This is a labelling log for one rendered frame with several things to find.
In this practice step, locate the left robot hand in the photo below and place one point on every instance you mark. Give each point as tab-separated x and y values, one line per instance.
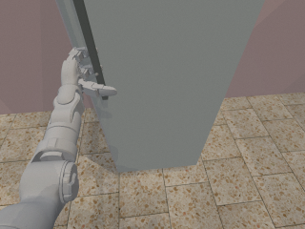
72	74

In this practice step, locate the handle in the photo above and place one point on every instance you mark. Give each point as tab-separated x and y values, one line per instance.
87	33

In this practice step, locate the left robot upper arm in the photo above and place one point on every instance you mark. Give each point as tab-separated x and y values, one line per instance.
46	187

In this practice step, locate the fridge door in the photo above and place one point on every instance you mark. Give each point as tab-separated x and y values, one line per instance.
171	63

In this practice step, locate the left robot forearm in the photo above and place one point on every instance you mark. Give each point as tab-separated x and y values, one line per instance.
60	139

